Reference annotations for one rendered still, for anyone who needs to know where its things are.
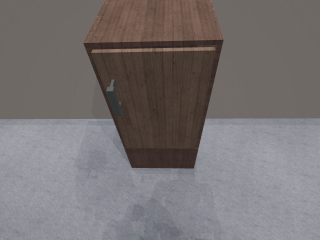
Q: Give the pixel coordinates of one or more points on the cupboard door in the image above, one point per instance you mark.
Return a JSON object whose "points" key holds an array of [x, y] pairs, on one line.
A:
{"points": [[162, 93]]}

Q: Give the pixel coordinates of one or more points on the handle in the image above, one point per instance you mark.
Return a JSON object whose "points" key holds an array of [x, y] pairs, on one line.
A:
{"points": [[116, 105]]}

